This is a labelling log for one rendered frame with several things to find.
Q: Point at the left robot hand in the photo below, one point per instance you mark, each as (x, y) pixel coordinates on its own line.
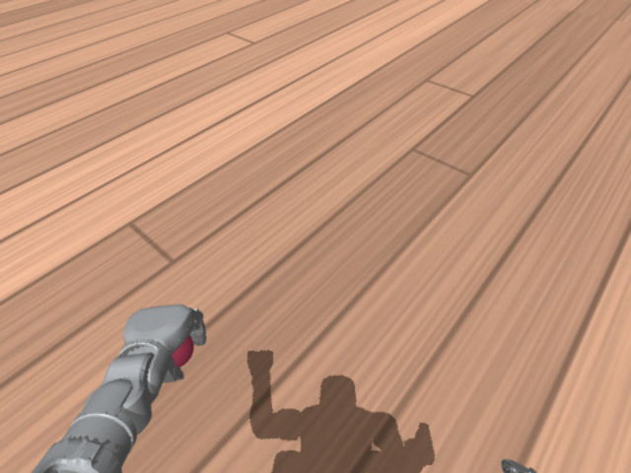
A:
(169, 325)

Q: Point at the ball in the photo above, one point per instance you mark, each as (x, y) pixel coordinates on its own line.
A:
(183, 353)

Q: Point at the left robot arm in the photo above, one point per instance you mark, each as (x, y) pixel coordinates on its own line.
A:
(105, 431)

